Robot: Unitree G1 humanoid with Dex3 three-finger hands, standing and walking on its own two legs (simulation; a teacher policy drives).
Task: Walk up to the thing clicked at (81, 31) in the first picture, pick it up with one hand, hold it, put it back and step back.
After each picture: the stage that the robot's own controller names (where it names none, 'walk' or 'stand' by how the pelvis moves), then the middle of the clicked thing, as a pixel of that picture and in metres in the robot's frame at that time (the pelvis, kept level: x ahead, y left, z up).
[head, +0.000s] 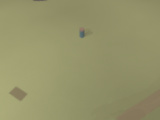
stand; (81, 32) +1.62 +0.01 -0.72
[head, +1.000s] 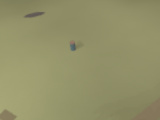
walk; (72, 45) +1.51 +0.22 -0.70
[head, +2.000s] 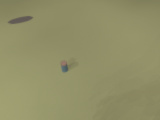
walk; (64, 66) +1.05 +0.27 -0.71
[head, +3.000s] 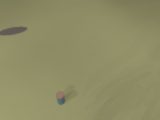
walk; (60, 98) +0.68 +0.22 -0.71
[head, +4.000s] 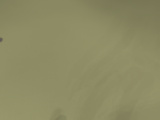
walk; out of the picture +0.43 +0.22 -0.70
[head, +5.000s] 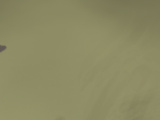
stand; out of the picture +0.38 +0.25 -0.72
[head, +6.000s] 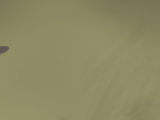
stand; out of the picture +0.38 +0.24 -0.73
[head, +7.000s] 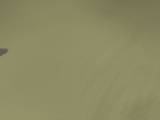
stand; out of the picture +0.37 +0.24 -0.73
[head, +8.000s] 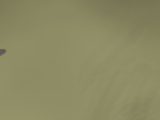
stand; out of the picture +0.36 +0.25 -0.73
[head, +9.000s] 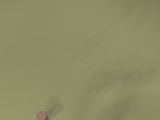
go down; (42, 118) +0.39 +0.25 -0.66
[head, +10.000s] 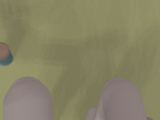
go down; (2, 54) +0.43 +0.30 -0.28
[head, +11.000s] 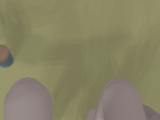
close in; (2, 56) +0.42 +0.30 -0.28
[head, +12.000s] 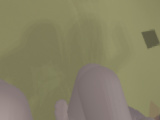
close in; out of the picture +0.40 +0.33 -0.21
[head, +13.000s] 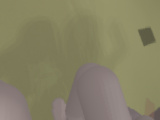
close; out of the picture +0.39 +0.33 -0.22
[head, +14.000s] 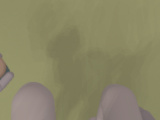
lift; out of the picture +0.34 +0.29 -0.07
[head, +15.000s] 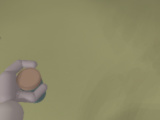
hold; (32, 86) +0.33 +0.17 +0.05
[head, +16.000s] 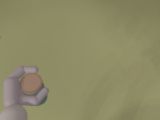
hold; (34, 90) +0.33 +0.17 +0.01
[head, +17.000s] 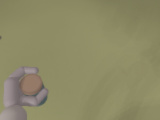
hold; (34, 90) +0.33 +0.17 +0.01
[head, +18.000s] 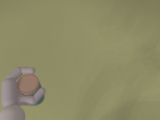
crouch; (32, 90) +0.34 +0.18 -0.02
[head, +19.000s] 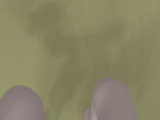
lower; out of the picture +0.45 +0.30 -0.10
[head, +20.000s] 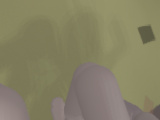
lower; out of the picture +0.40 +0.35 -0.22
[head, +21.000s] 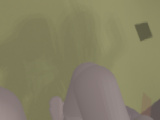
lower; out of the picture +0.40 +0.35 -0.22
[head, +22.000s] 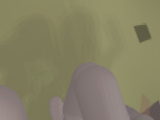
lower; out of the picture +0.40 +0.35 -0.22
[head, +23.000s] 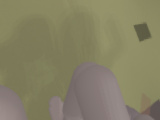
lower; out of the picture +0.40 +0.34 -0.22
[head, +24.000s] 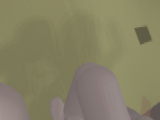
open; out of the picture +0.40 +0.34 -0.22
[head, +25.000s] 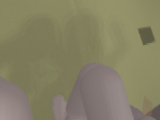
rise; out of the picture +0.40 +0.34 -0.22
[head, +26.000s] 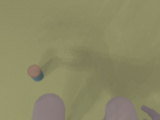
walk; (36, 73) +0.45 +0.26 -0.43
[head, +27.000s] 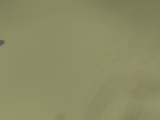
stand; out of the picture +0.38 +0.23 -0.66
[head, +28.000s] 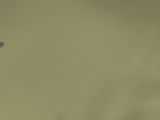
stand; out of the picture +0.39 +0.24 -0.67
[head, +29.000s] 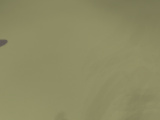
stand; out of the picture +0.39 +0.24 -0.69
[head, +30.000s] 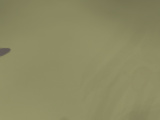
stand; out of the picture +0.39 +0.23 -0.72
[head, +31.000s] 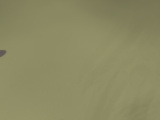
stand; out of the picture +0.37 +0.25 -0.73
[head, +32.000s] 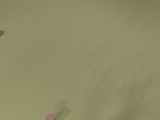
walk; out of the picture +0.41 +0.24 -0.71
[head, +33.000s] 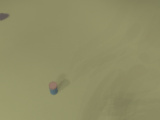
walk; (53, 88) +0.67 +0.21 -0.71
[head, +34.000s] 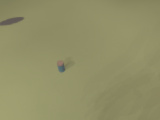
stand; (61, 66) +1.02 +0.30 -0.70
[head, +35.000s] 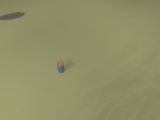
stand; (60, 67) +1.00 +0.23 -0.71
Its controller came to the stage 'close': yes
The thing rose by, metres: 0.72
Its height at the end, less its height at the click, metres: +0.00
